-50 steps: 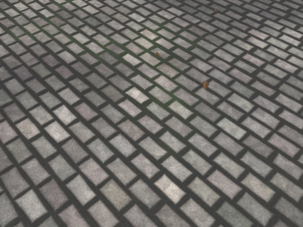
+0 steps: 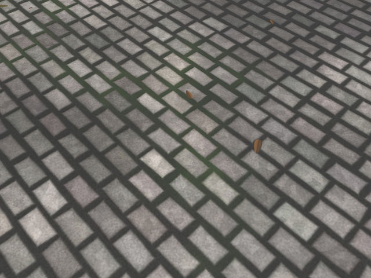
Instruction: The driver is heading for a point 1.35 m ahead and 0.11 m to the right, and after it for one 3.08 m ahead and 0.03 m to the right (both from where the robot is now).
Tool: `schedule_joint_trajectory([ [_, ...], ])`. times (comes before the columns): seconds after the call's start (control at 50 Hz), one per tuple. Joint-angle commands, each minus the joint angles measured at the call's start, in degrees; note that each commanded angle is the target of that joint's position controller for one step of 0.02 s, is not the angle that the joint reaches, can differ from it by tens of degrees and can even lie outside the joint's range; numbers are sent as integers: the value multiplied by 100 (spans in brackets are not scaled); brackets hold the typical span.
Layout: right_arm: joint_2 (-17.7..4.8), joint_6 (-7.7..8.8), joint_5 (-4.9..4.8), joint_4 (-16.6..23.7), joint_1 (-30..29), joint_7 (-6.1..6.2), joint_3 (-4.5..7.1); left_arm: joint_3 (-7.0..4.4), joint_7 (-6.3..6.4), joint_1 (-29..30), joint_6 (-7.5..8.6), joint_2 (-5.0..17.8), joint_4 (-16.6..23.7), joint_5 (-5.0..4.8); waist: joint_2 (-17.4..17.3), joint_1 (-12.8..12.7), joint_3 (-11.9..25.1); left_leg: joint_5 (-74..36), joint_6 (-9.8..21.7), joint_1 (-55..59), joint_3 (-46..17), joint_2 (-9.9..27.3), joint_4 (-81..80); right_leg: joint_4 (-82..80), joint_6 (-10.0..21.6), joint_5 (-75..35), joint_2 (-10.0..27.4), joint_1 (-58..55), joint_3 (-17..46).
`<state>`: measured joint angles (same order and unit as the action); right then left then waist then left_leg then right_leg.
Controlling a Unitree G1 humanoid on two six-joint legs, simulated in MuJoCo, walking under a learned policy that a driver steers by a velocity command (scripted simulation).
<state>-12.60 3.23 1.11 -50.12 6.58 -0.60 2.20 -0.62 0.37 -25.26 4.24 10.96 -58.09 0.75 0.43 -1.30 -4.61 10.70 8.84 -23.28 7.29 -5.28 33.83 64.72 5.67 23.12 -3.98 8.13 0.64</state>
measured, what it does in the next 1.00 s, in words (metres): walks ahead: right foot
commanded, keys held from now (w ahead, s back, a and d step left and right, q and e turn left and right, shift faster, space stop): w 1.00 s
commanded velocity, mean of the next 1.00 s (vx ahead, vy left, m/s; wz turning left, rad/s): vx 0.50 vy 0.00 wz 0.00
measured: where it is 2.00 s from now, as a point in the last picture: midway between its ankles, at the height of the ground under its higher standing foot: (197, 131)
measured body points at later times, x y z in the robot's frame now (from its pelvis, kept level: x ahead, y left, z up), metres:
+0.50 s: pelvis +0.28 -0.04 +0.01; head +0.31 -0.04 +0.45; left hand +0.49 +0.17 -0.10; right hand +0.17 -0.26 -0.14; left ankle +0.09 +0.04 -0.71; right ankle +0.40 -0.11 -0.72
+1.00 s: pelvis +0.54 -0.03 +0.02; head +0.57 -0.02 +0.47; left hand +0.43 +0.19 -0.13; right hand +0.75 -0.23 -0.09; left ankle +0.69 +0.07 -0.70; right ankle +0.40 -0.11 -0.72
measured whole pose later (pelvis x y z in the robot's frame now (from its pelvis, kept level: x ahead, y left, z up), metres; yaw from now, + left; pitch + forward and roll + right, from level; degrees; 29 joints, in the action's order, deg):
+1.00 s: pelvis +0.54 -0.03 +0.02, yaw +1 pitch +1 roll -1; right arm -10.5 2.8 1.3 -50.0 -0.5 -1.6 1.0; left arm -1.3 0.6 -28.3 5.4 9.8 -62.1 1.4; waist -1.0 -4.3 -3.1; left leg 5.3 4.5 -30.5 4.4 2.2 33.6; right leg 11.5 3.4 19.1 -4.2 -7.0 -4.2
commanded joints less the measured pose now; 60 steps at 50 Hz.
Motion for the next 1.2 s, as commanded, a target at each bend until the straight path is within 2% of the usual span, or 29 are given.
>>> schedule_joint_trajectory([
  [0.02, -423, 71, -55, -131, 795, -27, 143, -187, -64, 269, 90, 747, 553, 67, 138, 227, 89, 1166, 952, 1703, -3323, 2207, -2475, 1090, 93, -582, 611, 2552, 320],
  [0.06, -231, 195, -33, -330, 941, 12, 51, -139, -124, 123, -56, 451, 494, 145, 56, -75, 47, 151, 661, 1007, -2454, 1829, -2616, 536, -35, -664, 826, 1934, 310],
  [0.12, -405, 322, -64, -580, 1350, 11, 65, -128, -178, 420, -166, 335, 598, 141, -129, -123, -33, -594, 592, 910, -1806, 1609, -2793, -5, -187, -1019, 957, 2150, 80],
  [0.18, -482, 311, -83, -697, 1688, 2, 52, -141, -198, 1318, -200, 431, 888, 120, -172, 63, -204, -1020, 425, 1228, -1468, 1440, -2921, -807, -328, -1765, 1086, 2821, -133],
  [0.26, -452, 295, -92, -844, 2183, 27, 3, -95, -220, 2190, -187, 352, 1127, 52, -301, 355, -163, -1842, 116, 1759, -1163, 1303, -2774, -1966, -418, -2495, 944, 2900, -375],
  [0.38, -504, 245, 24, -1066, 2689, 135, -29, -72, -209, 3077, -136, 379, 1404, 42, -428, 608, -210, -2856, 226, 3020, -1172, 1608, -2300, -2921, -274, -2124, 662, 3052, -518],
  [0.44, -625, 235, 48, -1087, 2429, 186, -3, -129, -165, 2664, -56, 483, 1334, 43, -514, 259, -29, -4401, 156, 3165, -1038, 1725, -1610, -3348, 7, -1419, 367, 2168, -610],
  [0.46, -681, 228, 42, -1095, 2347, 186, 10, -189, -120, 2048, -21, 577, 1131, 49, -543, 1, 277, -5047, 87, 3105, -977, 1678, -960, -3527, 131, -1299, 174, 1412, -662],
  [0.48, -696, 217, 1, -1075, 2215, 171, 7, -274, -62, 1045, 36, 719, 790, 90, -420, -435, 775, -4887, -22, 2690, -796, 1499, 89, -3884, 302, -1598, 131, 155, -645],
  [0.5, -567, 245, -63, -895, 2114, 153, -46, -408, 11, -3, 82, 1133, 552, 239, -98, -815, 1453, -3159, -114, 1459, -658, 1281, 1609, -3888, 610, -1190, 1146, -1441, 423],
  [0.52, 69, 237, -284, -809, 2813, 90, -159, -554, 3, -402, 55, 1678, 486, 314, 1239, -542, 2260, 1195, -407, -703, -274, 204, 3926, -4264, 1537, -1028, 2920, -3098, 3273],
  [0.54, -610, 228, -113, -882, 2470, 116, 27, -511, -68, -99, -22, 1309, 473, 58, 380, -527, 2009, 1686, -308, -1264, -1020, 278, 4426, -4765, 1487, -769, 2714, -2655, 3740],
  [0.56, -589, 249, -82, -660, 1928, 99, 54, -432, -89, 577, -13, 1066, 544, -8, 321, -242, 1040, 1122, -285, -1475, -1061, 583, 4250, -4944, 1272, -903, 2489, -1760, 2717],
  [0.58, -492, 268, -66, -591, 1634, 79, 42, -361, -117, 913, 37, 746, 571, 8, 93, -107, 624, 765, -301, -1299, -1036, 764, 3938, -5165, 1099, -1483, 2241, -1033, 2129],
  [0.62, -274, 123, 71, -600, 1653, 16, 36, -242, -85, 965, 109, 367, 406, 8, 190, 245, 312, 561, -404, -757, -994, 978, 3394, -5404, 719, -2119, 1751, -163, 1264],
  [0.68, -100, -29, 114, -557, 1573, -83, 34, -244, -63, 524, 220, 486, 154, -25, 241, 380, 258, 361, -535, -736, -806, 1001, 3056, -5570, 689, -2753, 1574, 50, 797],
  [0.72, -145, -76, 114, -369, 1057, -108, 39, -257, -61, 322, 231, 607, 71, -20, 257, 334, 84, -44, -619, -1112, -693, 1099, 2688, -5735, 678, -2753, 1504, 63, 611],
  [0.8, -155, -73, 42, -10, -26, -120, -8, -202, -63, -54, 211, 564, -32, -20, 285, 98, -113, -833, -730, -1345, -481, 1100, 1422, -5825, 561, -3090, 1328, -104, 319],
  [0.94, -229, -13, 8, 351, -1056, -97, -37, -202, 34, -673, 163, 670, -289, 62, 346, -180, -237, -773, -510, -1336, -333, 860, 143, -5511, 588, -3721, 1664, -1286, 279],
  [1.0, -322, 72, 11, 265, -608, -52, 32, -237, 82, -463, 136, 778, -310, 92, 375, 119, -21, -128, -247, -447, -201, 558, -269, -4738, 452, -5208, 1710, -1471, 113],
  [1.02, -392, 114, 22, 42, 59, -12, 92, -248, 78, -381, 119, 819, -315, 80, 342, 395, 313, -113, -133, 372, -110, 356, -517, -3973, 375, -5778, 1604, -1390, 8],
  [1.04, -566, 174, 82, -305, 1067, 46, 188, -230, 64, -303, 110, 781, -282, 51, 162, 785, 849, -308, 37, 1695, -210, 405, -733, -2839, 255, -5431, 1358, -843, -194],
  [1.06, -1075, 216, 225, -490, 2125, 111, 329, -167, 49, -291, 122, 594, -72, 1, -418, 1094, 1616, 95, 364, 3195, -1704, 1755, -785, -1066, 136, -3365, 1030, 391, -429],
  [1.08, -1462, 161, 202, -521, 2233, 73, 426, -110, -11, -989, 109, 112, -70, -197, -1598, 742, 2156, 374, 1213, 4347, -4447, 3108, -1585, 871, -74, 800, -76, 2340, -468],
  [1.1, -1122, 92, -16, -456, 1699, 31, 377, -250, 9, -448, 77, 658, -65, -30, -568, 638, 1534, 872, 993, 3739, -4264, 2751, -1850, 1154, 22, 446, 298, 2859, 223],
  [1.12, -784, 106, -55, -352, 1098, 11, 277, -271, -26, 88, 105, 644, 119, -10, -385, 445, 778, 672, 790, 2894, -3366, 2544, -1990, 939, 40, -162, 537, 2944, 212],
  [1.14, -506, 152, -30, -345, 841, -13, 205, -261, -40, 298, 117, 538, 152, -4, -168, 288, 455, 24, 616, 2253, -2802, 2286, -2191, 629, 17, -517, 714, 2705, 192],
  [1.18, -194, 222, -44, -489, 850, 27, 104, -248, -97, 198, -23, 332, 103, 127, -304, -7, 308, -629, 327, 1571, -2000, 1859, -2393, 167, -102, -719, 893, 2162, 148],
  [1.2, -191, 267, -44, -578, 1030, 41, 92, -249, -129, 171, -83, 263, 97, 141, -341, -48, 326, -936, 317, 1487, -1843, 1802, -2432, 71, -152, -758, 877, 2050, 89],
])
Velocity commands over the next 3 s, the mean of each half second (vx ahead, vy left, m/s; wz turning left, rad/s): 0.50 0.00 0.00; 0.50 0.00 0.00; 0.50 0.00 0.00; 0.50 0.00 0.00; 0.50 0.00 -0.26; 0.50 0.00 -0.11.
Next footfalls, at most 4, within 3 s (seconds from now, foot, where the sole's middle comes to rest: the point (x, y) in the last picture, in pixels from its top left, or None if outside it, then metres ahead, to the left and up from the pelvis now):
0.50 right None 0.44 -0.12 -0.75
1.04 left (182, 205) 0.73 0.06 -0.75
1.62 right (222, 144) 1.03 -0.10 -0.75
2.18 left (182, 96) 1.33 0.08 -0.75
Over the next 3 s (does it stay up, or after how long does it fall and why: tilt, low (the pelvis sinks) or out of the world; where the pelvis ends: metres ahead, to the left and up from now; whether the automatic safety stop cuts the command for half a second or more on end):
stays up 1.57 -0.08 0.03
